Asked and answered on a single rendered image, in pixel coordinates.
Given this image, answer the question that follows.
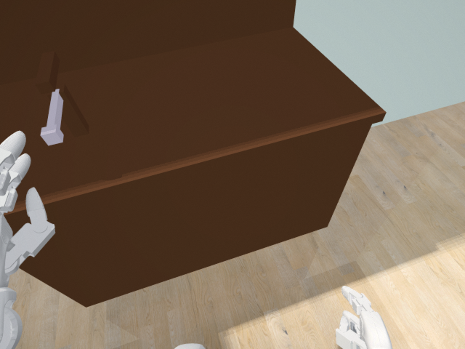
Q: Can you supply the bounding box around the tap lever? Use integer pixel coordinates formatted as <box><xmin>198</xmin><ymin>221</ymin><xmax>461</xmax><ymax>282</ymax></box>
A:
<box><xmin>41</xmin><ymin>89</ymin><xmax>64</xmax><ymax>145</ymax></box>

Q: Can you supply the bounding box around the left robot forearm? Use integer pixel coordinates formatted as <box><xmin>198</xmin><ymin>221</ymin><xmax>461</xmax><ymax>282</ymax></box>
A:
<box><xmin>0</xmin><ymin>287</ymin><xmax>23</xmax><ymax>349</ymax></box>

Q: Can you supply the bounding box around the right robot hand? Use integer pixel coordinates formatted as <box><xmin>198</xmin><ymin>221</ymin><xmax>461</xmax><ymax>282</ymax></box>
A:
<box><xmin>336</xmin><ymin>286</ymin><xmax>392</xmax><ymax>349</ymax></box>

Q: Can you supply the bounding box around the left robot hand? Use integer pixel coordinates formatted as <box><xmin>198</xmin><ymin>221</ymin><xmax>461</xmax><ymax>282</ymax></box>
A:
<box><xmin>0</xmin><ymin>131</ymin><xmax>55</xmax><ymax>288</ymax></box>

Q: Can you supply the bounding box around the counter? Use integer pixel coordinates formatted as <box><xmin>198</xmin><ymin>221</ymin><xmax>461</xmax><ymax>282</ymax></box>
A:
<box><xmin>0</xmin><ymin>0</ymin><xmax>387</xmax><ymax>308</ymax></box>

